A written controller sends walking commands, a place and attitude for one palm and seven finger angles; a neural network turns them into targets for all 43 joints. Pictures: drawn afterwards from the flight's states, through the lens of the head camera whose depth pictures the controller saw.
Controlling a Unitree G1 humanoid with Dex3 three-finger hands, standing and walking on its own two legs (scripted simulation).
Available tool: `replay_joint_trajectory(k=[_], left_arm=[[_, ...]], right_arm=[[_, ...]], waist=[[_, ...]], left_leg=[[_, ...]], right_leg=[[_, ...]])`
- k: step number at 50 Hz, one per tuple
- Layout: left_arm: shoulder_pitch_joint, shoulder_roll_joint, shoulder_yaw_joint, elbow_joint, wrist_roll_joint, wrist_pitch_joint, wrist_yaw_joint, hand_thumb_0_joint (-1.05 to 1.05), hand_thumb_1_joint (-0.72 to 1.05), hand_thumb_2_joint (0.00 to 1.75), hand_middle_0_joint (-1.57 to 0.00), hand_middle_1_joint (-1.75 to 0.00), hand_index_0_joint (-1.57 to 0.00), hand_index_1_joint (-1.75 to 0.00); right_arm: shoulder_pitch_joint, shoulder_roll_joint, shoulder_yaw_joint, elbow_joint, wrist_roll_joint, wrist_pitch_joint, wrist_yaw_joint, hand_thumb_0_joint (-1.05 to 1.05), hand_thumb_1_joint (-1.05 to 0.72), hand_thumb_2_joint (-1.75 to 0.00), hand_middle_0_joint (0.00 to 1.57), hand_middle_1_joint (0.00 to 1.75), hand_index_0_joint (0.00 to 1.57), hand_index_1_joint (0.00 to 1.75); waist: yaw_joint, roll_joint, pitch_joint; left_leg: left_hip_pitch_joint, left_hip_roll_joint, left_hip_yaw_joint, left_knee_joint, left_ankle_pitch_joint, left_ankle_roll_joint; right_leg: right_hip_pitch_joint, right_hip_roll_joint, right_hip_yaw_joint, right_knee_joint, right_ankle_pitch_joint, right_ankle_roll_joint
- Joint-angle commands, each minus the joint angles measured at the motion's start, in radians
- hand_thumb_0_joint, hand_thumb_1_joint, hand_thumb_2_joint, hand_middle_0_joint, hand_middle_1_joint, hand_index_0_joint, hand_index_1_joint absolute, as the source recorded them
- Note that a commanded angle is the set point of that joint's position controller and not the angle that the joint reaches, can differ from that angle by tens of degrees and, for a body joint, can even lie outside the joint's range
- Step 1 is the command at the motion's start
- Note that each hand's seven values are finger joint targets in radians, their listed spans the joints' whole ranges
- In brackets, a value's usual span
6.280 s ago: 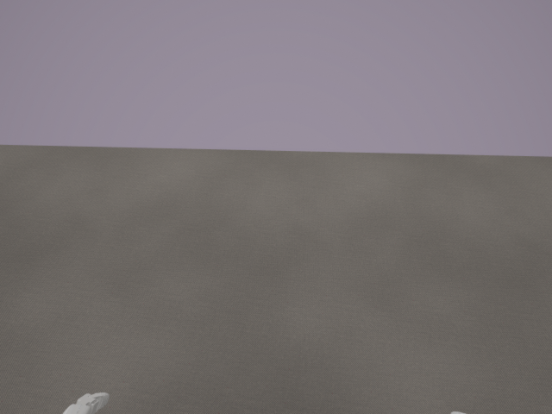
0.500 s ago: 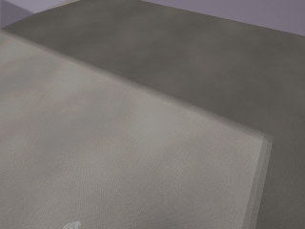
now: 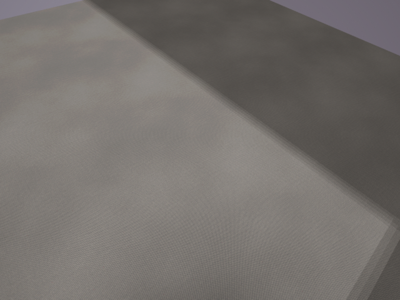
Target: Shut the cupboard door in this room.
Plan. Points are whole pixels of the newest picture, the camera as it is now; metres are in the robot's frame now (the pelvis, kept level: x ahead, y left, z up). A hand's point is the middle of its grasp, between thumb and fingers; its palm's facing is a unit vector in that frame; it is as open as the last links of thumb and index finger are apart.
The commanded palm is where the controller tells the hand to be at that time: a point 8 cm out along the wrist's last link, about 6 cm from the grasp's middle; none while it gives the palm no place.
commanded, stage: turn or walk to find it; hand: left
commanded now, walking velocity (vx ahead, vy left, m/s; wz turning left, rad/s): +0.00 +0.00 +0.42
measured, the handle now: out of the picture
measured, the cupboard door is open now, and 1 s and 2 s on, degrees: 83 83 83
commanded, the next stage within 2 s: none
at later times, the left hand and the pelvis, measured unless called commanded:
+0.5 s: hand out of the picture +0.04 +0.18 -0.13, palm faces +0.21 -0.94 -0.27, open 7.4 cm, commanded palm none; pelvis -0.03 -0.02 +0.01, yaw +12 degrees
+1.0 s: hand out of the picture -0.12 +0.23 -0.16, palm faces +0.45 -0.86 -0.24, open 7.4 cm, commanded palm none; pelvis -0.07 +0.02 +0.01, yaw +24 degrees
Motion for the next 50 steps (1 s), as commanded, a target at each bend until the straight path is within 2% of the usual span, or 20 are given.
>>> replay_joint_trajectory(k=[1, 3, 6, 12, 18, 19, 20, 21, 22, 23, 25, 27, 36, 39, 40, 42, 43, 44, 47, 50], left_arm=[[-0.114, 0.080, 0.015, -0.115, -0.006, 0.005, 0.010, 0.00, 0.90, 0.90, -0.20, -0.30, -0.20, -0.30], [-0.087, 0.084, 0.021, -0.082, -0.004, -0.001, -0.003, 0.00, 0.90, 0.90, -0.20, -0.30, -0.20, -0.30], [-0.046, 0.081, 0.017, -0.063, -0.007, -0.002, -0.006, 0.00, 0.90, 0.90, -0.20, -0.30, -0.20, -0.30], [-0.106, 0.064, 0.012, -0.103, -0.010, -0.004, 0.001, 0.00, 0.90, 0.90, -0.20, -0.30, -0.20, -0.30], [-0.006, 0.064, 0.012, -0.095, -0.015, -0.022, 0.009, 0.00, 0.90, 0.90, -0.20, -0.30, -0.20, -0.30], [0.022, 0.085, 0.017, -0.086, -0.013, -0.030, 0.013, 0.00, 0.90, 0.90, -0.20, -0.30, -0.20, -0.30], [0.047, 0.148, 0.029, -0.089, 0.000, -0.040, 0.019, 0.00, 0.90, 0.90, -0.20, -0.30, -0.20, -0.30], [0.035, 0.223, 0.042, -0.103, 0.010, -0.043, 0.022, 0.00, 0.90, 0.90, -0.20, -0.30, -0.20, -0.30], [0.007, 0.210, 0.045, -0.119, -0.002, -0.043, 0.023, 0.00, 0.90, 0.90, -0.20, -0.30, -0.20, -0.30], [-0.048, 0.186, 0.040, -0.129, -0.003, -0.037, 0.022, 0.00, 0.90, 0.90, -0.20, -0.30, -0.20, -0.30], [-0.124, 0.124, 0.018, -0.140, -0.005, -0.042, 0.017, 0.00, 0.90, 0.90, -0.20, -0.30, -0.20, -0.30], [-0.112, 0.109, 0.015, -0.137, -0.002, -0.049, 0.020, 0.00, 0.90, 0.90, -0.20, -0.30, -0.20, -0.30], [0.027, 0.182, 0.038, -0.064, 0.012, -0.038, 0.017, 0.00, 0.90, 0.90, -0.20, -0.30, -0.20, -0.30], [0.005, 0.187, 0.042, -0.058, 0.005, -0.029, 0.014, 0.00, 0.90, 0.90, -0.20, -0.30, -0.20, -0.30], [-0.003, 0.173, 0.039, -0.060, -0.005, -0.023, 0.012, 0.00, 0.90, 0.90, -0.20, -0.30, -0.20, -0.30], [-0.021, 0.064, 0.012, -0.121, -0.010, -0.011, 0.003, 0.00, 0.90, 0.90, -0.20, -0.30, -0.20, -0.30], [-0.098, 0.081, 0.009, -0.119, -0.001, 0.004, 0.014, 0.00, 0.90, 0.90, -0.20, -0.30, -0.20, -0.30], [-0.124, 0.079, 0.016, -0.115, -0.006, 0.005, 0.011, 0.00, 0.90, 0.90, -0.20, -0.30, -0.20, -0.30], [-0.069, 0.078, 0.020, -0.067, -0.005, -0.004, -0.006, 0.00, 0.90, 0.90, -0.20, -0.30, -0.20, -0.30], [-0.070, 0.078, 0.016, -0.066, -0.008, -0.003, -0.003, 0.00, 0.90, 0.90, -0.20, -0.30, -0.20, -0.30]], right_arm=[[0.112, -0.234, -0.047, -0.038, -0.009, -0.026, -0.035, 0.00, -0.90, -0.90, 0.20, 0.30, 0.20, 0.30], [0.021, -0.179, -0.027, -0.062, -0.011, -0.032, -0.039, 0.00, -0.90, -0.90, 0.20, 0.30, 0.20, 0.30], [0.010, -0.174, -0.026, -0.070, -0.005, -0.037, -0.038, 0.00, -0.90, -0.90, 0.20, 0.30, 0.20, 0.30], [0.056, -0.183, -0.038, -0.071, -0.012, -0.027, -0.034, 0.00, -0.90, -0.90, 0.20, 0.30, 0.20, 0.30], [0.012, -0.177, -0.048, -0.093, -0.010, -0.016, -0.027, 0.00, -0.90, -0.90, 0.20, 0.30, 0.20, 0.30], [0.013, -0.155, -0.047, -0.097, -0.004, -0.016, -0.024, 0.00, -0.90, -0.90, 0.20, 0.30, 0.20, 0.30], [0.024, -0.102, -0.040, -0.108, 0.005, -0.016, -0.018, 0.00, -0.90, -0.90, 0.20, 0.30, 0.20, 0.30], [0.016, -0.056, -0.031, -0.136, 0.002, -0.015, -0.013, 0.00, -0.90, -0.90, 0.20, 0.30, 0.20, 0.30], [0.015, -0.122, -0.048, -0.124, -0.011, 0.003, -0.016, 0.00, -0.90, -0.90, 0.20, 0.30, 0.20, 0.30], [-0.001, -0.117, -0.054, -0.112, -0.011, 0.015, -0.012, 0.00, -0.90, -0.90, 0.20, 0.30, 0.20, 0.30], [0.050, -0.100, -0.050, -0.070, -0.014, 0.019, -0.001, 0.00, -0.90, -0.90, 0.20, 0.30, 0.20, 0.30], [0.078, -0.088, -0.043, -0.054, -0.011, 0.018, 0.002, 0.00, -0.90, -0.90, 0.20, 0.30, 0.20, 0.30], [-0.041, -0.058, -0.016, -0.074, 0.005, 0.001, -0.005, 0.00, -0.90, -0.90, 0.20, 0.30, 0.20, 0.30], [0.034, -0.068, -0.013, -0.056, 0.004, -0.012, -0.010, 0.00, -0.90, -0.90, 0.20, 0.30, 0.20, 0.30], [0.076, -0.096, -0.019, -0.046, 0.002, -0.021, -0.008, 0.00, -0.90, -0.90, 0.20, 0.30, 0.20, 0.30], [0.138, -0.261, -0.053, -0.050, -0.006, -0.028, -0.014, 0.00, -0.90, -0.90, 0.20, 0.30, 0.20, 0.30], [0.173, -0.247, -0.055, -0.025, -0.008, -0.030, -0.027, 0.00, -0.90, -0.90, 0.20, 0.30, 0.20, 0.30], [0.133, -0.229, -0.049, -0.031, -0.010, -0.028, -0.036, 0.00, -0.90, -0.90, 0.20, 0.30, 0.20, 0.30], [0.018, -0.171, -0.026, -0.062, -0.009, -0.038, -0.040, 0.00, -0.90, -0.90, 0.20, 0.30, 0.20, 0.30], [0.043, -0.170, -0.027, -0.060, -0.005, -0.039, -0.039, 0.00, -0.90, -0.90, 0.20, 0.30, 0.20, 0.30]], waist=[[-0.079, 0.300, -0.109], [-0.039, 0.205, -0.061], [-0.029, 0.193, -0.097], [-0.059, 0.185, -0.104], [-0.008, 0.196, -0.142], [0.007, 0.144, -0.144], [0.019, -0.036, -0.151], [0.020, -0.245, -0.098], [0.023, -0.221, -0.098], [0.000, -0.168, -0.034], [-0.048, -0.084, -0.002], [-0.049, -0.112, -0.031], [0.032, -0.168, -0.078], [-0.010, -0.146, -0.118], [-0.038, -0.076, -0.144], [-0.070, 0.356, -0.142], [-0.107, 0.319, -0.146], [-0.087, 0.295, -0.109], [-0.030, 0.201, -0.092], [-0.041, 0.184, -0.106]], left_leg=[[0.137, 0.344, -0.393, -0.291, 0.387, 0.196], [0.091, 0.253, -0.301, -0.292, 0.377, 0.161], [0.138, 0.217, -0.253, -0.279, 0.448, 0.159], [0.152, 0.221, -0.350, -0.271, 0.419, 0.182], [0.034, 0.161, -0.384, -0.193, 0.378, 0.140], [-0.055, 0.123, -0.364, -0.146, 0.284, 0.100], [-0.211, 0.029, -0.263, 0.006, 0.076, 0.036], [-0.334, -0.095, -0.125, 0.226, -0.241, -0.024], [-0.289, -0.047, -0.175, 0.398, -0.262, -0.017], [-0.277, -0.036, -0.178, 0.518, -0.216, -0.015], [-0.292, -0.014, -0.146, 0.607, -0.093, -0.031], [-0.282, -0.001, -0.117, 0.603, -0.060, -0.050], [-0.148, 0.008, -0.006, 0.187, -0.192, -0.056], [0.000, -0.006, 0.029, -0.053, -0.033, -0.042], [0.116, 0.017, 0.004, -0.189, 0.100, -0.028], [0.258, 0.387, -0.431, -0.282, 0.551, 0.160], [0.183, 0.376, -0.432, -0.296, 0.485, 0.180], [0.146, 0.338, -0.410, -0.296, 0.418, 0.183], [0.125, 0.233, -0.278, -0.279, 0.439, 0.155], [0.162, 0.214, -0.268, -0.273, 0.493, 0.158]], right_leg=[[-0.260, 0.047, 0.169, 0.392, -0.166, 0.020], [-0.238, 0.052, 0.181, 0.396, -0.041, 0.022], [-0.202, 0.071, 0.170, 0.323, -0.011, 0.034], [-0.159, 0.107, 0.178, 0.164, -0.045, 0.034], [0.080, 0.149, 0.153, -0.193, 0.108, 0.015], [0.196, 0.122, 0.169, -0.322, 0.199, 0.009], [0.311, -0.050, 0.336, -0.428, 0.170, -0.039], [0.273, -0.272, 0.546, -0.477, 0.251, -0.149], [0.129, -0.300, 0.532, -0.503, 0.161, -0.197], [0.028, -0.248, 0.502, -0.520, 0.070, -0.193], [0.030, -0.140, 0.316, -0.472, 0.166, -0.150], [0.082, -0.120, 0.239, -0.438, 0.293, -0.147], [0.201, -0.184, 0.188, -0.326, 0.567, -0.188], [0.164, -0.161, 0.123, -0.223, 0.557, -0.127], [0.095, -0.135, 0.082, -0.130, 0.481, -0.077], [-0.259, 0.054, 0.046, 0.226, -0.227, 0.034], [-0.234, 0.051, 0.147, 0.332, -0.220, 0.024], [-0.264, 0.052, 0.176, 0.388, -0.161, 0.021], [-0.228, 0.060, 0.178, 0.388, -0.021, 0.028], [-0.209, 0.077, 0.176, 0.330, -0.002, 0.038]])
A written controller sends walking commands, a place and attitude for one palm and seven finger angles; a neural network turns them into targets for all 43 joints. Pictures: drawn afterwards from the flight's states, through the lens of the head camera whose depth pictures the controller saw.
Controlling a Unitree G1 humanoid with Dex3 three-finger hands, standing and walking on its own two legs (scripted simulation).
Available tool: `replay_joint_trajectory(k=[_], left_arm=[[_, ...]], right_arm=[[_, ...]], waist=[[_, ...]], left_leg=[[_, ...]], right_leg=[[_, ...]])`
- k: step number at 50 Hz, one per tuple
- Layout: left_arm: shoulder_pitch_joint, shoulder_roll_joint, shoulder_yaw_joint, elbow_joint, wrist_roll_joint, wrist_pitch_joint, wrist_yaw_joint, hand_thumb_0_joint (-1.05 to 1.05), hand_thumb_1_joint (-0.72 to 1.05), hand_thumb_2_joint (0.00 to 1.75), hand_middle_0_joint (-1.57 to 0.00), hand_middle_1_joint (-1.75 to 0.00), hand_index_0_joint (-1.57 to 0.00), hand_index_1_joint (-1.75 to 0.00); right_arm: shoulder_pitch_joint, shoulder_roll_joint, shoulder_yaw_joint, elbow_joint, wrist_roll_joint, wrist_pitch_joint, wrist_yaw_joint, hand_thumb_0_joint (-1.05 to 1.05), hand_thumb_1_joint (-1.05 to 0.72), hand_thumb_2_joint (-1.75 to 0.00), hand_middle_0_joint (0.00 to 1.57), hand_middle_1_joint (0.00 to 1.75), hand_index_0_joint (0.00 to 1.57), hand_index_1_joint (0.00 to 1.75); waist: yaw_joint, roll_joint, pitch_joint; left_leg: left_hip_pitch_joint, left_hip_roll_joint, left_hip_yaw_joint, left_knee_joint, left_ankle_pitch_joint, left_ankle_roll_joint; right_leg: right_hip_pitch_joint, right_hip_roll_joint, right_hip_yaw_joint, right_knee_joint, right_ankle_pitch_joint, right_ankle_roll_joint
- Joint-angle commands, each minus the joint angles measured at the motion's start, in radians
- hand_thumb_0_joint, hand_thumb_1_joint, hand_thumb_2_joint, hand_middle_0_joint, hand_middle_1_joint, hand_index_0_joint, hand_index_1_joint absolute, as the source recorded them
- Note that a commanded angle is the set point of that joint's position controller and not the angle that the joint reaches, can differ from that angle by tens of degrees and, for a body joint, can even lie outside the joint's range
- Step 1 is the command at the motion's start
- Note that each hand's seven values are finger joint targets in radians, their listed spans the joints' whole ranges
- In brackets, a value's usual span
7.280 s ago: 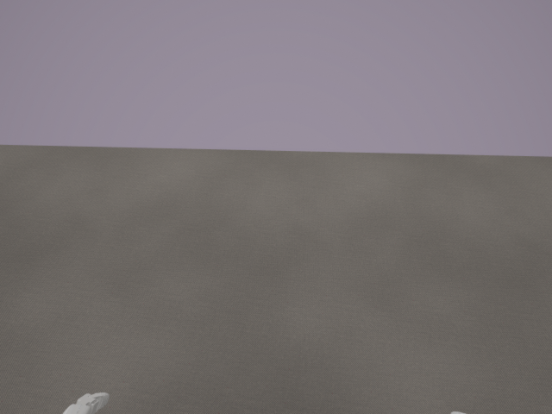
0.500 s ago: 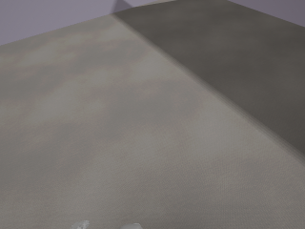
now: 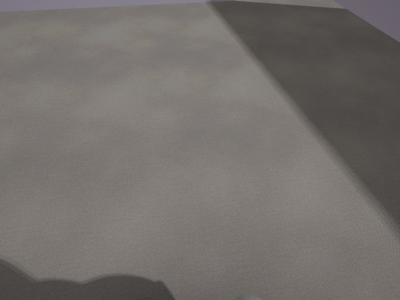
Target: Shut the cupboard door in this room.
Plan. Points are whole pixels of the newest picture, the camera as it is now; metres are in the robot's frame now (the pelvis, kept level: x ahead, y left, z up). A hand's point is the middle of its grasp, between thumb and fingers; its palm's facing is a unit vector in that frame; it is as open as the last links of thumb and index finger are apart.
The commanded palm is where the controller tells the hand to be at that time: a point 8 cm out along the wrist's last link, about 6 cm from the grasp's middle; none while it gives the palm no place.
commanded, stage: turn or walk to find it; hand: left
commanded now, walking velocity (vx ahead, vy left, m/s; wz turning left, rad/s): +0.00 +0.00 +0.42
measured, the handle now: out of the picture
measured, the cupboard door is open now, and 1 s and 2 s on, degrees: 83 83 83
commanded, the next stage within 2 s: none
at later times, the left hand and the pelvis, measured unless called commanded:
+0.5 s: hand out of the picture +0.00 +0.16 -0.15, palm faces +0.23 -0.93 -0.27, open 7.4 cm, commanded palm none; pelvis -0.03 -0.04 +0.00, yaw +13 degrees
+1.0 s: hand out of the picture -0.09 +0.21 -0.16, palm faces +0.45 -0.86 -0.26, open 7.4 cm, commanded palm none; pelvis -0.07 -0.01 +0.00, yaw +25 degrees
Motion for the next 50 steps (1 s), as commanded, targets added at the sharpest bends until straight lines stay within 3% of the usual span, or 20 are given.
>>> replay_joint_trajectory(k=[1, 7, 12, 13, 14, 15, 16, 18, 19, 21, 29, 33, 34, 35, 36, 37, 39, 41, 47, 50], left_arm=[[-0.046, 0.050, 0.004, -0.093, -0.006, -0.032, 0.002, 0.00, 0.90, 0.90, -0.20, -0.30, -0.20, -0.30], [-0.074, 0.032, 0.000, -0.127, -0.008, -0.033, 0.007, 0.00, 0.90, 0.90, -0.20, -0.30, -0.20, -0.30], [0.021, 0.036, 0.002, -0.117, -0.014, -0.049, 0.014, 0.00, 0.90, 0.90, -0.20, -0.30, -0.20, -0.30], [0.060, 0.054, 0.005, -0.111, -0.012, -0.057, 0.017, 0.00, 0.90, 0.90, -0.20, -0.30, -0.20, -0.30], [0.071, 0.117, 0.018, -0.111, 0.001, -0.067, 0.023, 0.00, 0.90, 0.90, -0.20, -0.30, -0.20, -0.30], [0.067, 0.187, 0.030, -0.123, 0.011, -0.070, 0.025, 0.00, 0.90, 0.90, -0.20, -0.30, -0.20, -0.30], [0.047, 0.176, 0.038, -0.136, 0.000, -0.071, 0.030, 0.00, 0.90, 0.90, -0.20, -0.30, -0.20, -0.30], [-0.057, 0.120, 0.019, -0.154, -0.001, -0.069, 0.026, 0.00, 0.90, 0.90, -0.20, -0.30, -0.20, -0.30], [-0.088, 0.098, 0.009, -0.159, -0.001, -0.073, 0.023, 0.00, 0.90, 0.90, -0.20, -0.30, -0.20, -0.30], [-0.079, 0.080, 0.006, -0.155, 0.001, -0.078, 0.025, 0.00, 0.90, 0.90, -0.20, -0.30, -0.20, -0.30], [0.067, 0.149, 0.025, -0.084, 0.013, -0.070, 0.020, 0.00, 0.90, 0.90, -0.20, -0.30, -0.20, -0.30], [0.041, 0.160, 0.031, -0.074, 0.008, -0.060, 0.019, 0.00, 0.90, 0.90, -0.20, -0.30, -0.20, -0.30], [0.031, 0.149, 0.029, -0.078, -0.002, -0.054, 0.017, 0.00, 0.90, 0.90, -0.20, -0.30, -0.20, -0.30], [0.054, 0.098, 0.025, -0.097, -0.010, -0.045, 0.013, 0.00, 0.90, 0.90, -0.20, -0.30, -0.20, -0.30], [0.019, 0.040, 0.001, -0.132, -0.007, -0.042, 0.006, 0.00, 0.90, 0.90, -0.20, -0.30, -0.20, -0.30], [-0.048, 0.052, -0.001, -0.141, -0.001, -0.030, 0.014, 0.00, 0.90, 0.90, -0.20, -0.30, -0.20, -0.30], [-0.080, 0.061, 0.009, -0.119, -0.006, -0.026, 0.007, 0.00, 0.90, 0.90, -0.20, -0.30, -0.20, -0.30], [-0.019, 0.055, 0.008, -0.089, -0.004, -0.031, -0.003, 0.00, 0.90, 0.90, -0.20, -0.30, -0.20, -0.30], [-0.061, 0.035, -0.002, -0.115, -0.009, -0.036, 0.003, 0.00, 0.90, 0.90, -0.20, -0.30, -0.20, -0.30], [-0.031, 0.027, -0.004, -0.119, -0.013, -0.041, 0.006, 0.00, 0.90, 0.90, -0.20, -0.30, -0.20, -0.30]], right_arm=[[0.064, -0.205, -0.049, -0.043, -0.001, -0.014, -0.021, 0.00, -0.90, -0.90, 0.20, 0.30, 0.20, 0.30], [0.064, -0.215, -0.061, -0.057, -0.009, 0.000, -0.014, 0.00, -0.90, -0.90, 0.20, 0.30, 0.20, 0.30], [0.030, -0.211, -0.068, -0.075, -0.006, 0.007, -0.008, 0.00, -0.90, -0.90, 0.20, 0.30, 0.20, 0.30], [0.026, -0.193, -0.068, -0.080, 0.001, 0.007, -0.005, 0.00, -0.90, -0.90, 0.20, 0.30, 0.20, 0.30], [0.040, -0.142, -0.061, -0.089, 0.009, 0.007, 0.001, 0.00, -0.90, -0.90, 0.20, 0.30, 0.20, 0.30], [0.026, -0.097, -0.052, -0.119, 0.007, 0.006, 0.005, 0.00, -0.90, -0.90, 0.20, 0.30, 0.20, 0.30], [0.007, -0.152, -0.068, -0.116, -0.007, 0.024, 0.001, 0.00, -0.90, -0.90, 0.20, 0.30, 0.20, 0.30], [0.025, -0.143, -0.072, -0.073, -0.007, 0.038, 0.011, 0.00, -0.90, -0.90, 0.20, 0.30, 0.20, 0.30], [0.061, -0.131, -0.068, -0.054, -0.007, 0.040, 0.016, 0.00, -0.90, -0.90, 0.20, 0.30, 0.20, 0.30], [0.084, -0.123, -0.065, -0.041, -0.005, 0.042, 0.019, 0.00, -0.90, -0.90, 0.20, 0.30, 0.20, 0.30], [-0.036, -0.096, -0.038, -0.061, 0.006, 0.028, 0.014, 0.00, -0.90, -0.90, 0.20, 0.30, 0.20, 0.30], [0.035, -0.106, -0.034, -0.043, 0.010, 0.011, 0.008, 0.00, -0.90, -0.90, 0.20, 0.30, 0.20, 0.30], [0.076, -0.131, -0.038, -0.030, 0.008, 0.003, 0.009, 0.00, -0.90, -0.90, 0.20, 0.30, 0.20, 0.30], [0.097, -0.213, -0.055, -0.034, 0.000, -0.008, 0.007, 0.00, -0.90, -0.90, 0.20, 0.30, 0.20, 0.30], [0.135, -0.293, -0.071, -0.037, 0.000, -0.005, 0.005, 0.00, -0.90, -0.90, 0.20, 0.30, 0.20, 0.30], [0.167, -0.288, -0.073, -0.017, -0.003, -0.004, -0.005, 0.00, -0.90, -0.90, 0.20, 0.30, 0.20, 0.30], [0.063, -0.242, -0.058, -0.035, -0.006, -0.002, -0.018, 0.00, -0.90, -0.90, 0.20, 0.30, 0.20, 0.30], [-0.002, -0.213, -0.045, -0.056, -0.005, -0.009, -0.019, 0.00, -0.90, -0.90, 0.20, 0.30, 0.20, 0.30], [0.054, -0.224, -0.057, -0.052, -0.007, -0.005, -0.017, 0.00, -0.90, -0.90, 0.20, 0.30, 0.20, 0.30], [0.026, -0.227, -0.062, -0.063, -0.009, 0.002, -0.013, 0.00, -0.90, -0.90, 0.20, 0.30, 0.20, 0.30]], waist=[[-0.041, 0.173, -0.092], [-0.053, 0.189, -0.087], [-0.004, 0.180, -0.123], [0.014, 0.135, -0.140], [0.018, -0.038, -0.140], [0.027, -0.242, -0.096], [0.035, -0.250, -0.082], [-0.024, -0.085, -0.002], [-0.046, -0.072, -0.005], [-0.046, -0.105, -0.014], [0.037, -0.165, -0.056], [-0.006, -0.151, -0.109], [-0.034, -0.084, -0.127], [-0.042, 0.135, -0.154], [-0.062, 0.340, -0.136], [-0.096, 0.292, -0.132], [-0.058, 0.282, -0.045], [-0.019, 0.209, -0.062], [-0.052, 0.172, -0.099], [-0.037, 0.208, -0.108]], left_leg=[[0.145, 0.240, -0.251, -0.192, 0.455, 0.124], [0.089, 0.235, -0.340, -0.199, 0.317, 0.138], [-0.012, 0.177, -0.367, -0.123, 0.308, 0.099], [-0.071, 0.139, -0.341, -0.073, 0.232, 0.060], [-0.229, 0.048, -0.242, 0.066, 0.050, -0.003], [-0.357, -0.077, -0.091, 0.280, -0.251, -0.063], [-0.327, -0.031, -0.131, 0.464, -0.303, -0.060], [-0.316, -0.003, -0.128, 0.653, -0.188, -0.062], [-0.311, 0.005, -0.108, 0.683, -0.133, -0.074], [-0.300, 0.016, -0.081, 0.683, -0.098, -0.091], [-0.198, 0.026, 0.018, 0.322, -0.210, -0.103], [-0.022, 0.013, 0.059, 0.032, -0.071, -0.083], [0.097, 0.031, 0.045, -0.100, 0.067, -0.072], [0.233, 0.200, -0.175, -0.172, 0.232, -0.006], [0.255, 0.391, -0.377, -0.192, 0.506, 0.095], [0.163, 0.401, -0.382, -0.208, 0.435, 0.144], [0.056, 0.315, -0.318, -0.222, 0.295, 0.137], [0.068, 0.259, -0.239, -0.205, 0.329, 0.114], [0.135, 0.251, -0.286, -0.169, 0.438, 0.140], [0.089, 0.232, -0.319, -0.153, 0.425, 0.131]], right_leg=[[-0.067, 0.008, 0.035, -0.028, 0.024, 0.013], [0.013, 0.040, 0.036, -0.201, -0.006, 0.004], [0.234, 0.076, 0.014, -0.525, 0.141, -0.014], [0.334, 0.050, 0.027, -0.666, 0.225, -0.020], [0.451, -0.112, 0.184, -0.761, 0.180, -0.070], [0.426, -0.332, 0.400, -0.809, 0.242, -0.181], [0.290, -0.379, 0.409, -0.829, 0.236, -0.235], [0.189, -0.264, 0.261, -0.807, 0.216, -0.214], [0.198, -0.214, 0.167, -0.779, 0.271, -0.189], [0.217, -0.191, 0.100, -0.764, 0.341, -0.176], [0.346, -0.242, 0.049, -0.672, 0.605, -0.212], [0.314, -0.232, -0.006, -0.557, 0.610, -0.157], [0.239, -0.208, -0.050, -0.476, 0.521, -0.109], [0.056, -0.114, -0.103, -0.303, 0.272, -0.043], [-0.109, -0.025, -0.098, -0.120, -0.169, 0.002], [-0.085, -0.022, -0.013, -0.015, -0.187, -0.005], [-0.104, -0.027, 0.038, 0.057, -0.070, -0.008], [-0.074, -0.014, 0.027, 0.037, 0.004, -0.003], [-0.022, 0.028, 0.027, -0.150, -0.024, 0.006], [0.069, 0.055, 0.015, -0.297, -0.004, -0.003]])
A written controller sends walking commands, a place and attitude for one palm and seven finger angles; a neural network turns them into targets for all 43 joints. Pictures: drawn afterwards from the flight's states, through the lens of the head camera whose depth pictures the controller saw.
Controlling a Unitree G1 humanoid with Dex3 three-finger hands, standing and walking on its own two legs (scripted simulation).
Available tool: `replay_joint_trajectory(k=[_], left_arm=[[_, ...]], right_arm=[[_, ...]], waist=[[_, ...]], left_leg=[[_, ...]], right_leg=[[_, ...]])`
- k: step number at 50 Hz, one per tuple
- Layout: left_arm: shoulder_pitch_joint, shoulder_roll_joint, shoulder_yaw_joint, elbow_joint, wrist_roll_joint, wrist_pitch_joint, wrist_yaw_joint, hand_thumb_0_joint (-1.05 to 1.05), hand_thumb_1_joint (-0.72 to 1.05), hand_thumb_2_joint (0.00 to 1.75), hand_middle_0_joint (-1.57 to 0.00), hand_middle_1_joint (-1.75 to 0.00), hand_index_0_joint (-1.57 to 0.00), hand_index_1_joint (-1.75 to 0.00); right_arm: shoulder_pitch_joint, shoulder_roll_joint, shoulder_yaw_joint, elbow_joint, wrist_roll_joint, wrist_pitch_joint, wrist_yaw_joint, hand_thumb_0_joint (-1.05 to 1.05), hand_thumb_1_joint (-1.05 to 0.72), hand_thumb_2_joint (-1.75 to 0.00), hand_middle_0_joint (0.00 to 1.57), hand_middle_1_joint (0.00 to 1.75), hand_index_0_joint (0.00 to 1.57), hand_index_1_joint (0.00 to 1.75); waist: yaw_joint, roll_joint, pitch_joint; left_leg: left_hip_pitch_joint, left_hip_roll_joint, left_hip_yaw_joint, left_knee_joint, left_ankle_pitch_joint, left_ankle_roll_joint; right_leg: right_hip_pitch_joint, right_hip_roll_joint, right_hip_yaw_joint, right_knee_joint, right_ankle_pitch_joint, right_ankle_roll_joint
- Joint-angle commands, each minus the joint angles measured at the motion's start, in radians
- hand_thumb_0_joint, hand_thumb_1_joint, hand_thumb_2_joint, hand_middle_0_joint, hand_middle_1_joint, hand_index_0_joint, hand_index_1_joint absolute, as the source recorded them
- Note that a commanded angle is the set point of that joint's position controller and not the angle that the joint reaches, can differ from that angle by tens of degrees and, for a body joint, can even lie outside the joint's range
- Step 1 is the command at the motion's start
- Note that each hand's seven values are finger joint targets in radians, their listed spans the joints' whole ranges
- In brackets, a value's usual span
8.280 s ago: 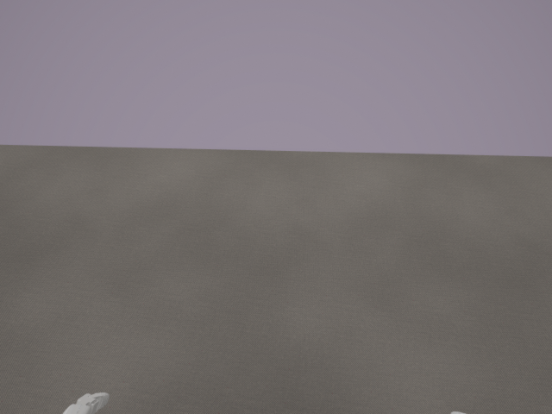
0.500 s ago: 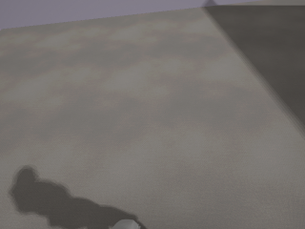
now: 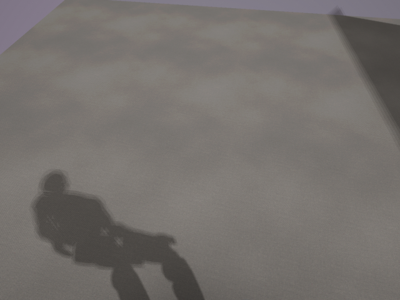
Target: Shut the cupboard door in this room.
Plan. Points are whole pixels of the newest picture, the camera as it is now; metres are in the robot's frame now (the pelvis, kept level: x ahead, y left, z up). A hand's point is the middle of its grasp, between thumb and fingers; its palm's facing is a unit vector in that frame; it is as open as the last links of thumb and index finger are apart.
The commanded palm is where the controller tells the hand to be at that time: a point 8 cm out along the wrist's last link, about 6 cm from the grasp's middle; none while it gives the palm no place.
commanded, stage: turn or walk to find it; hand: left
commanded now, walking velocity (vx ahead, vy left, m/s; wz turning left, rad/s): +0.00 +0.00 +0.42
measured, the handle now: out of the picture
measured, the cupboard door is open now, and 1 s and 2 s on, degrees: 83 83 83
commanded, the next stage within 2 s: stand and wait in 1.94 s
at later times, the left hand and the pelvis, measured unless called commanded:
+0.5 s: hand out of the picture -0.03 +0.19 -0.17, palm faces +0.27 -0.93 -0.23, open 7.4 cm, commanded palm none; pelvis -0.03 -0.01 -0.01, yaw +15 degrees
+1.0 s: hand out of the picture -0.03 +0.19 -0.15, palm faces +0.43 -0.86 -0.29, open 7.4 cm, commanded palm none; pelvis -0.04 -0.03 -0.01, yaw +26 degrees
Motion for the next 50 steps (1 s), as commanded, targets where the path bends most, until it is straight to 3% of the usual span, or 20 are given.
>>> replay_joint_trajectory(k=[1, 4, 6, 7, 8, 10, 12, 20, 24, 25, 26, 27, 29, 32, 41, 45, 46, 47, 48, 50], left_arm=[[0.025, 0.058, 0.008, -0.079, -0.007, -0.030, 0.008, 0.00, 0.90, 0.90, -0.20, -0.30, -0.20, -0.30], [0.115, 0.094, 0.018, -0.062, -0.003, -0.049, 0.014, 0.00, 0.90, 0.90, -0.20, -0.30, -0.20, -0.30], [0.117, 0.228, 0.042, -0.084, 0.016, -0.056, 0.023, 0.00, 0.90, 0.90, -0.20, -0.30, -0.20, -0.30], [0.088, 0.203, 0.045, -0.093, 0.007, -0.059, 0.027, 0.00, 0.90, 0.90, -0.20, -0.30, -0.20, -0.30], [0.035, 0.173, 0.037, -0.104, 0.007, -0.055, 0.026, 0.00, 0.90, 0.90, -0.20, -0.30, -0.20, -0.30], [-0.045, 0.122, 0.019, -0.121, 0.007, -0.060, 0.022, 0.00, 0.90, 0.90, -0.20, -0.30, -0.20, -0.30], [-0.029, 0.107, 0.017, -0.119, 0.009, -0.065, 0.024, 0.00, 0.90, 0.90, -0.20, -0.30, -0.20, -0.30], [0.109, 0.179, 0.038, -0.046, 0.018, -0.057, 0.021, 0.00, 0.90, 0.90, -0.20, -0.30, -0.20, -0.30], [0.073, 0.175, 0.041, -0.036, 0.008, -0.045, 0.018, 0.00, 0.90, 0.90, -0.20, -0.30, -0.20, -0.30], [0.072, 0.149, 0.037, -0.048, -0.002, -0.037, 0.015, 0.00, 0.90, 0.90, -0.20, -0.30, -0.20, -0.30], [0.069, 0.082, 0.023, -0.078, -0.006, -0.031, 0.008, 0.00, 0.90, 0.90, -0.20, -0.30, -0.20, -0.30], [0.017, 0.064, 0.009, -0.107, 0.003, -0.024, 0.010, 0.00, 0.90, 0.90, -0.20, -0.30, -0.20, -0.30], [-0.049, 0.079, 0.017, -0.088, 0.000, -0.014, 0.014, 0.00, 0.90, 0.90, -0.20, -0.30, -0.20, -0.30], [0.005, 0.077, 0.019, -0.047, 0.001, -0.019, 0.000, 0.00, 0.90, 0.90, -0.20, -0.30, -0.20, -0.30], [-0.043, 0.056, 0.007, -0.089, -0.005, -0.024, 0.008, 0.00, 0.90, 0.90, -0.20, -0.30, -0.20, -0.30], [0.061, 0.063, 0.010, -0.070, -0.009, -0.037, 0.013, 0.00, 0.90, 0.90, -0.20, -0.30, -0.20, -0.30], [0.101, 0.086, 0.015, -0.064, -0.005, -0.047, 0.015, 0.00, 0.90, 0.90, -0.20, -0.30, -0.20, -0.30], [0.124, 0.152, 0.028, -0.063, 0.008, -0.059, 0.022, 0.00, 0.90, 0.90, -0.20, -0.30, -0.20, -0.30], [0.112, 0.222, 0.041, -0.077, 0.016, -0.060, 0.024, 0.00, 0.90, 0.90, -0.20, -0.30, -0.20, -0.30], [0.039, 0.180, 0.040, -0.100, 0.005, -0.058, 0.026, 0.00, 0.90, 0.90, -0.20, -0.30, -0.20, -0.30]], right_arm=[[0.021, -0.220, -0.063, -0.059, -0.005, -0.004, -0.014, 0.00, -0.90, -0.90, 0.20, 0.30, 0.20, 0.30], [0.006, -0.181, -0.063, -0.075, 0.007, -0.001, -0.007, 0.00, -0.90, -0.90, 0.20, 0.30, 0.20, 0.30], [-0.008, -0.109, -0.053, -0.117, 0.010, 0.004, 0.002, 0.00, -0.90, -0.90, 0.20, 0.30, 0.20, 0.30], [-0.018, -0.147, -0.065, -0.105, -0.002, 0.022, -0.001, 0.00, -0.90, -0.90, 0.20, 0.30, 0.20, 0.30], [-0.020, -0.152, -0.071, -0.087, 0.000, 0.028, 0.004, 0.00, -0.90, -0.90, 0.20, 0.30, 0.20, 0.30], [0.048, -0.130, -0.066, -0.045, -0.004, 0.032, 0.015, 0.00, -0.90, -0.90, 0.20, 0.30, 0.20, 0.30], [0.064, -0.117, -0.061, -0.033, -0.002, 0.032, 0.018, 0.00, -0.90, -0.90, 0.20, 0.30, 0.20, 0.30], [-0.036, -0.088, -0.031, -0.049, 0.013, 0.013, 0.010, 0.00, -0.90, -0.90, 0.20, 0.30, 0.20, 0.30], [0.050, -0.111, -0.031, -0.025, 0.012, -0.002, 0.005, 0.00, -0.90, -0.90, 0.20, 0.30, 0.20, 0.30], [0.091, -0.160, -0.042, -0.022, 0.009, -0.013, 0.006, 0.00, -0.90, -0.90, 0.20, 0.30, 0.20, 0.30], [0.119, -0.253, -0.063, -0.027, 0.002, -0.017, 0.004, 0.00, -0.90, -0.90, 0.20, 0.30, 0.20, 0.30], [0.161, -0.291, -0.071, -0.016, 0.002, -0.010, -0.004, 0.00, -0.90, -0.90, 0.20, 0.30, 0.20, 0.30], [0.121, -0.239, -0.058, -0.008, 0.000, -0.014, -0.024, 0.00, -0.90, -0.90, 0.20, 0.30, 0.20, 0.30], [0.031, -0.198, -0.041, -0.038, 0.002, -0.023, -0.024, 0.00, -0.90, -0.90, 0.20, 0.30, 0.20, 0.30], [0.072, -0.209, -0.058, -0.041, -0.004, -0.010, -0.017, 0.00, -0.90, -0.90, 0.20, 0.30, 0.20, 0.30], [0.021, -0.207, -0.065, -0.060, 0.000, -0.002, -0.012, 0.00, -0.90, -0.90, 0.20, 0.30, 0.20, 0.30], [0.016, -0.187, -0.064, -0.065, 0.006, -0.002, -0.008, 0.00, -0.90, -0.90, 0.20, 0.30, 0.20, 0.30], [0.033, -0.132, -0.057, -0.077, 0.014, -0.004, -0.003, 0.00, -0.90, -0.90, 0.20, 0.30, 0.20, 0.30], [0.015, -0.095, -0.050, -0.108, 0.011, -0.004, 0.000, 0.00, -0.90, -0.90, 0.20, 0.30, 0.20, 0.30], [-0.001, -0.147, -0.069, -0.083, 0.001, 0.021, 0.000, 0.00, -0.90, -0.90, 0.20, 0.30, 0.20, 0.30]], waist=[[-0.015, 0.170, -0.097], [0.034, 0.071, -0.119], [0.051, -0.266, -0.069], [0.049, -0.299, -0.052], [0.023, -0.212, 0.006], [-0.028, -0.133, 0.003], [-0.022, -0.151, -0.020], [0.056, -0.194, -0.087], [0.001, -0.166, -0.116], [-0.026, -0.025, -0.142], [-0.038, 0.267, -0.136], [-0.066, 0.266, -0.124], [-0.057, 0.275, -0.086], [-0.009, 0.153, -0.075], [-0.039, 0.154, -0.085], [0.014, 0.155, -0.112], [0.035, 0.094, -0.121], [0.041, -0.098, -0.136], [0.049, -0.294, -0.088], [0.026, -0.207, -0.027]], left_leg=[[0.069, 0.235, -0.268, -0.104, 0.371, 0.144], [-0.100, 0.142, -0.228, 0.015, 0.189, 0.060], [-0.322, -0.045, -0.028, 0.408, -0.331, -0.041], [-0.302, 0.000, -0.087, 0.562, -0.334, -0.032], [-0.299, 0.009, -0.086, 0.671, -0.276, -0.031], [-0.296, 0.028, -0.050, 0.739, -0.158, -0.049], [-0.278, 0.035, -0.022, 0.720, -0.131, -0.066], [-0.177, 0.040, 0.085, 0.316, -0.248, -0.075], [0.036, 0.040, 0.116, -0.003, -0.033, -0.053], [0.172, 0.112, 0.026, -0.101, 0.113, -0.025], [0.272, 0.342, -0.276, -0.135, 0.394, 0.072], [0.222, 0.434, -0.323, -0.150, 0.520, 0.165], [0.147, 0.348, -0.269, -0.148, 0.466, 0.157], [0.116, 0.265, -0.164, -0.149, 0.426, 0.134], [0.119, 0.253, -0.261, -0.126, 0.415, 0.158], [-0.002, 0.200, -0.270, -0.061, 0.329, 0.115], [-0.066, 0.157, -0.244, -0.001, 0.242, 0.073], [-0.216, 0.061, -0.141, 0.149, 0.022, 0.009], [-0.334, -0.054, -0.022, 0.362, -0.323, -0.042], [-0.301, 0.004, -0.086, 0.648, -0.301, -0.034]], right_leg=[[0.059, 0.031, -0.012, -0.185, 0.037, -0.006], [0.310, -0.008, 0.011, -0.504, 0.259, -0.019], [0.303, -0.405, 0.367, -0.635, 0.322, -0.197], [0.182, -0.394, 0.368, -0.664, 0.245, -0.225], [0.113, -0.348, 0.320, -0.671, 0.176, -0.220], [0.129, -0.247, 0.135, -0.619, 0.246, -0.179], [0.162, -0.225, 0.071, -0.598, 0.334, -0.169], [0.336, -0.285, 0.010, -0.479, 0.687, -0.215], [0.246, -0.260, -0.064, -0.351, 0.617, -0.132], [0.124, -0.212, -0.110, -0.224, 0.462, -0.078], [-0.117, -0.080, -0.152, -0.031, 0.014, -0.005], [-0.151, -0.053, -0.077, 0.115, -0.184, -0.002], [-0.166, -0.055, 0.018, 0.224, -0.089, -0.006], [-0.126, -0.044, 0.012, 0.227, 0.031, 0.002], [-0.029, 0.011, 0.007, -0.059, -0.003, 0.003], [0.182, 0.039, -0.019, -0.347, 0.169, -0.008], [0.285, 0.013, -0.001, -0.488, 0.259, -0.014], [0.405, -0.165, 0.170, -0.583, 0.261, -0.064], [0.365, -0.381, 0.376, -0.621, 0.350, -0.185], [0.163, -0.359, 0.338, -0.654, 0.246, -0.237]])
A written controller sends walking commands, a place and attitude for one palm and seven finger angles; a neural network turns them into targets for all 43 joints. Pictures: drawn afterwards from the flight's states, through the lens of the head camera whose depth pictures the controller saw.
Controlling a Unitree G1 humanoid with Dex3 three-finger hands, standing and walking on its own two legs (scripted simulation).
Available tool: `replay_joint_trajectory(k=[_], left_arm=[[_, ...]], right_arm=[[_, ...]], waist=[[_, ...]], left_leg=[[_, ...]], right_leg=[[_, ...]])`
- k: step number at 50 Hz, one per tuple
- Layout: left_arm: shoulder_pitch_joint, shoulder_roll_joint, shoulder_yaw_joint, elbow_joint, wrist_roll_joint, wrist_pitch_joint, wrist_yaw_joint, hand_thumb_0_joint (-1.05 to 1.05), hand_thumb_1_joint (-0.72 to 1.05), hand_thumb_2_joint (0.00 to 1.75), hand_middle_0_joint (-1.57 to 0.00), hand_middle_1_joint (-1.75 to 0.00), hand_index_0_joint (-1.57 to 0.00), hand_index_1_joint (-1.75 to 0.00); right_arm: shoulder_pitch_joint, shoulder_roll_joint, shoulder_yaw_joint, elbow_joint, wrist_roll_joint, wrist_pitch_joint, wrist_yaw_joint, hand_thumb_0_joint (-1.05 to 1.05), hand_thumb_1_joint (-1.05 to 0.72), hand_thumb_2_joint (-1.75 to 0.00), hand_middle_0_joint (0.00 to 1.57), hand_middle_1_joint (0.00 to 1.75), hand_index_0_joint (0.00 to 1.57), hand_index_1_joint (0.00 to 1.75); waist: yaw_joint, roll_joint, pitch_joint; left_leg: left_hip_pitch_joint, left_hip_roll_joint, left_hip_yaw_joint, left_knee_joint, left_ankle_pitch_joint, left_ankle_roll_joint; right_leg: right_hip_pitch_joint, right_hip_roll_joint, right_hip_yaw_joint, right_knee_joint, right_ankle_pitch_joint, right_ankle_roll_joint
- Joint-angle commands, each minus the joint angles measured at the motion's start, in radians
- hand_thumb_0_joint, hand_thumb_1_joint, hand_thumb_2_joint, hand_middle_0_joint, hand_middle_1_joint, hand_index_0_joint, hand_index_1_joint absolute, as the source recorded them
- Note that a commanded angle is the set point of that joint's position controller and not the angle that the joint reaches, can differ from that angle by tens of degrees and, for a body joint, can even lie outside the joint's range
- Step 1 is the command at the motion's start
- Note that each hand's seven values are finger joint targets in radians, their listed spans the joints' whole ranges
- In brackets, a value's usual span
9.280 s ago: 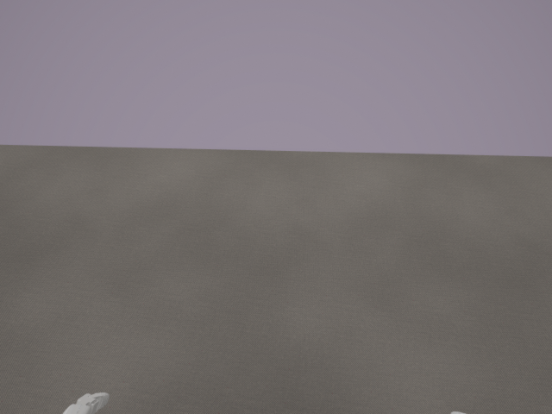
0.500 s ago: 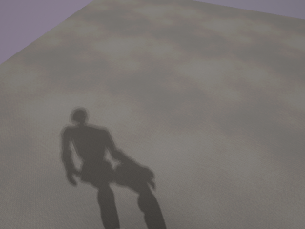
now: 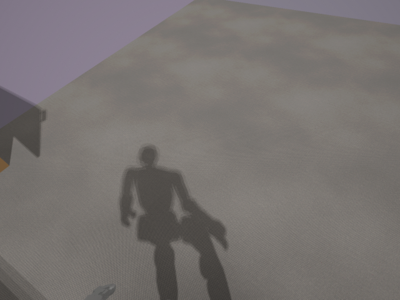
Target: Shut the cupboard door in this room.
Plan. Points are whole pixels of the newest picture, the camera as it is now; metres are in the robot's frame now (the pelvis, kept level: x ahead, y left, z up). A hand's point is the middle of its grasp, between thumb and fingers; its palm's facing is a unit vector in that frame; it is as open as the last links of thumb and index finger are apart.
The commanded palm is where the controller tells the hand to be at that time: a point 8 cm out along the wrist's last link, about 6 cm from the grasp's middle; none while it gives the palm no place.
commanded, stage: turn or walk to find it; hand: left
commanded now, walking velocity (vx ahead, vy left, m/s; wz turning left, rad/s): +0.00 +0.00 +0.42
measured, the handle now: out of the picture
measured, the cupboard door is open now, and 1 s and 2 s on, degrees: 83 83 83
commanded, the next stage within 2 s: stand and wait in 0.94 s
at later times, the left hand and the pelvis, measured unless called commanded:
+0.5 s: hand out of the picture -0.07 +0.25 -0.18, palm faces +0.27 -0.93 -0.25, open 7.4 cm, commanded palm none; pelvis -0.04 +0.03 +0.00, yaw +13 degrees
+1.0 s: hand out of the picture -0.04 +0.19 -0.13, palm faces +0.42 -0.86 -0.27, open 7.4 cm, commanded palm none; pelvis -0.05 -0.02 +0.01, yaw +25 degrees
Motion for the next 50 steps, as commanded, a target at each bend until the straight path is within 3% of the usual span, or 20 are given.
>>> replay_joint_trajectory(k=[1, 4, 15, 18, 19, 20, 21, 22, 23, 25, 27, 35, 40, 41, 42, 43, 44, 45, 47, 50], left_arm=[[0.022, 0.206, 0.055, -0.064, -0.003, -0.009, 0.023, 0.00, 0.90, 0.90, -0.20, -0.30, -0.20, -0.30], [0.004, 0.164, 0.039, -0.069, -0.002, -0.020, 0.019, 0.00, 0.90, 0.90, -0.20, -0.30, -0.20, -0.30], [0.143, 0.237, 0.062, 0.008, 0.012, -0.009, 0.016, 0.00, 0.90, 0.90, -0.20, -0.30, -0.20, -0.30], [0.110, 0.241, 0.066, 0.017, 0.004, 0.000, 0.014, 0.00, 0.90, 0.90, -0.20, -0.30, -0.20, -0.30], [0.108, 0.218, 0.062, 0.014, -0.006, 0.007, 0.011, 0.00, 0.90, 0.90, -0.20, -0.30, -0.20, -0.30], [0.121, 0.162, 0.056, -0.012, -0.014, 0.015, 0.006, 0.00, 0.90, 0.90, -0.20, -0.30, -0.20, -0.30], [0.066, 0.123, 0.032, -0.047, -0.005, 0.021, 0.002, 0.00, 0.90, 0.90, -0.20, -0.30, -0.20, -0.30], [0.010, 0.135, 0.035, -0.046, 0.000, 0.034, 0.010, 0.00, 0.90, 0.90, -0.20, -0.30, -0.20, -0.30], [-0.007, 0.139, 0.041, -0.037, -0.004, 0.037, 0.007, 0.00, 0.90, 0.90, -0.20, -0.30, -0.20, -0.30], [0.030, 0.145, 0.044, -0.003, -0.005, 0.032, -0.003, 0.00, 0.90, 0.90, -0.20, -0.30, -0.20, -0.30], [0.048, 0.141, 0.042, 0.014, -0.005, 0.027, -0.006, 0.00, 0.90, 0.90, -0.20, -0.30, -0.20, -0.30], [-0.010, 0.115, 0.033, -0.034, -0.011, 0.023, 0.004, 0.00, 0.90, 0.90, -0.20, -0.30, -0.20, -0.30], [0.093, 0.119, 0.034, -0.016, -0.016, 0.006, 0.009, 0.00, 0.90, 0.90, -0.20, -0.30, -0.20, -0.30], [0.130, 0.148, 0.041, -0.008, -0.012, -0.004, 0.012, 0.00, 0.90, 0.90, -0.20, -0.30, -0.20, -0.30], [0.158, 0.221, 0.055, -0.010, 0.003, -0.016, 0.019, 0.00, 0.90, 0.90, -0.20, -0.30, -0.20, -0.30], [0.145, 0.281, 0.062, -0.025, 0.007, -0.014, 0.020, 0.00, 0.90, 0.90, -0.20, -0.30, -0.20, -0.30], [0.113, 0.254, 0.067, -0.039, -0.004, -0.018, 0.022, 0.00, 0.90, 0.90, -0.20, -0.30, -0.20, -0.30], [0.060, 0.229, 0.061, -0.051, -0.003, -0.013, 0.021, 0.00, 0.90, 0.90, -0.20, -0.30, -0.20, -0.30], [-0.018, 0.172, 0.042, -0.067, -0.003, -0.014, 0.020, 0.00, 0.90, 0.90, -0.20, -0.30, -0.20, -0.30], [0.030, 0.155, 0.036, -0.047, 0.000, -0.023, 0.020, 0.00, 0.90, 0.90, -0.20, -0.30, -0.20, -0.30]], right_arm=[[-0.026, -0.108, -0.038, -0.079, -0.006, -0.003, 0.001, 0.00, -0.90, -0.90, 0.20, 0.30, 0.20, 0.30], [0.033, -0.087, -0.030, -0.042, -0.008, 0.004, 0.010, 0.00, -0.90, -0.90, 0.20, 0.30, 0.20, 0.30], [-0.078, -0.061, 0.001, -0.063, 0.008, -0.015, 0.004, 0.00, -0.90, -0.90, 0.20, 0.30, 0.20, 0.30], [0.003, -0.071, 0.002, -0.042, 0.008, -0.029, -0.001, 0.00, -0.90, -0.90, 0.20, 0.30, 0.20, 0.30], [0.038, -0.104, -0.003, -0.034, 0.007, -0.038, 0.000, 0.00, -0.90, -0.90, 0.20, 0.30, 0.20, 0.30], [0.057, -0.200, -0.024, -0.040, -0.003, -0.048, -0.002, 0.00, -0.90, -0.90, 0.20, 0.30, 0.20, 0.30], [0.087, -0.262, -0.036, -0.040, -0.001, -0.039, -0.006, 0.00, -0.90, -0.90, 0.20, 0.30, 0.20, 0.30], [0.098, -0.240, -0.035, -0.021, -0.005, -0.042, -0.018, 0.00, -0.90, -0.90, 0.20, 0.30, 0.20, 0.30], [0.053, -0.226, -0.029, -0.029, -0.006, -0.040, -0.026, 0.00, -0.90, -0.90, 0.20, 0.30, 0.20, 0.30], [-0.039, -0.178, -0.010, -0.050, -0.006, -0.044, -0.029, 0.00, -0.90, -0.90, 0.20, 0.30, 0.20, 0.30], [-0.031, -0.170, -0.009, -0.053, -0.002, -0.053, -0.029, 0.00, -0.90, -0.90, 0.20, 0.30, 0.20, 0.30], [0.018, -0.177, -0.028, -0.053, -0.009, -0.042, -0.026, 0.00, -0.90, -0.90, 0.20, 0.30, 0.20, 0.30], [-0.021, -0.170, -0.034, -0.072, -0.006, -0.033, -0.020, 0.00, -0.90, -0.90, 0.20, 0.30, 0.20, 0.30], [-0.028, -0.147, -0.034, -0.074, 0.001, -0.033, -0.015, 0.00, -0.90, -0.90, 0.20, 0.30, 0.20, 0.30], [-0.007, -0.085, -0.024, -0.090, 0.009, -0.035, -0.009, 0.00, -0.90, -0.90, 0.20, 0.30, 0.20, 0.30], [-0.031, -0.068, -0.021, -0.118, 0.004, -0.033, -0.008, 0.00, -0.90, -0.90, 0.20, 0.30, 0.20, 0.30], [-0.025, -0.111, -0.033, -0.100, -0.009, -0.013, -0.012, 0.00, -0.90, -0.90, 0.20, 0.30, 0.20, 0.30], [-0.032, -0.112, -0.039, -0.085, -0.007, -0.005, -0.007, 0.00, -0.90, -0.90, 0.20, 0.30, 0.20, 0.30], [0.014, -0.090, -0.034, -0.046, -0.009, 0.001, 0.006, 0.00, -0.90, -0.90, 0.20, 0.30, 0.20, 0.30], [0.037, -0.080, -0.023, -0.027, -0.007, 0.001, 0.003, 0.00, -0.90, -0.90, 0.20, 0.30, 0.20, 0.30]], waist=[[0.016, -0.202, 0.009], [-0.001, -0.222, -0.006], [0.077, -0.260, -0.078], [0.026, -0.245, -0.111], [0.002, -0.152, -0.133], [-0.008, 0.115, -0.130], [-0.029, 0.227, -0.098], [-0.051, 0.200, -0.087], [-0.030, 0.199, -0.052], [0.015, 0.116, -0.020], [0.016, 0.084, -0.050], [-0.013, 0.092, -0.081], [0.038, 0.079, -0.112], [0.058, 0.020, -0.113], [0.064, -0.204, -0.135], [0.072, -0.339, -0.083], [0.066, -0.361, -0.067], [0.041, -0.270, -0.006], [-0.006, -0.176, 0.028], [0.011, -0.229, -0.010]], left_leg=[[-0.190, 0.050, -0.016, 0.477, -0.079, -0.003], [-0.176, 0.062, 0.033, 0.515, 0.036, -0.034], [-0.041, 0.070, 0.147, 0.071, -0.092, -0.036], [0.123, 0.065, 0.179, -0.183, 0.074, -0.022], [0.249, 0.094, 0.138, -0.315, 0.198, -0.005], [0.362, 0.310, -0.150, -0.384, 0.373, 0.079], [0.328, 0.450, -0.261, -0.408, 0.562, 0.168], [0.248, 0.432, -0.260, -0.423, 0.505, 0.189], [0.220, 0.390, -0.227, -0.420, 0.454, 0.187], [0.191, 0.311, -0.130, -0.402, 0.482, 0.171], [0.226, 0.281, -0.096, -0.388, 0.566, 0.163], [0.271, 0.287, -0.192, -0.353, 0.588, 0.196], [0.121, 0.224, -0.217, -0.271, 0.517, 0.147], [0.030, 0.177, -0.185, -0.216, 0.394, 0.100], [-0.136, 0.067, -0.068, -0.046, 0.146, 0.034], [-0.219, -0.023, 0.031, 0.164, -0.181, -0.008], [-0.193, 0.023, -0.034, 0.320, -0.182, -0.001], [-0.191, 0.032, -0.029, 0.432, -0.124, -0.001], [-0.185, 0.059, 0.004, 0.504, -0.007, -0.016], [-0.158, 0.065, 0.031, 0.475, 0.034, -0.036]], right_leg=[[0.004, -0.346, 0.290, -0.341, 0.086, -0.136], [0.039, -0.260, 0.114, -0.304, 0.194, -0.097], [0.184, -0.324, 0.065, -0.205, 0.438, -0.144], [0.128, -0.308, -0.006, -0.100, 0.409, -0.081], [0.036, -0.273, -0.045, 0.002, 0.324, -0.029], [-0.192, -0.149, -0.108, 0.193, 0.006, 0.048], [-0.288, -0.090, -0.068, 0.351, -0.312, 0.073], [-0.277, -0.089, 0.016, 0.441, -0.298, 0.071], [-0.300, -0.089, 0.045, 0.495, -0.244, 0.070], [-0.279, -0.083, 0.050, 0.521, -0.132, 0.074], [-0.260, -0.072, 0.048, 0.506, -0.101, 0.083], [-0.205, -0.032, 0.055, 0.283, -0.155, 0.088], [0.064, 0.008, 0.025, -0.083, 0.027, 0.069], [0.181, -0.029, 0.051, -0.209, 0.118, 0.062], [0.310, -0.234, 0.250, -0.294, 0.145, 0.000], [0.230, -0.427, 0.408, -0.319, 0.232, -0.115], [0.101, -0.426, 0.408, -0.352, 0.149, -0.150], [0.026, -0.381, 0.363, -0.362, 0.078, -0.150], [0.005, -0.284, 0.182, -0.319, 0.136, -0.106], [0.051, -0.255, 0.124, -0.305, 0.216, -0.106]])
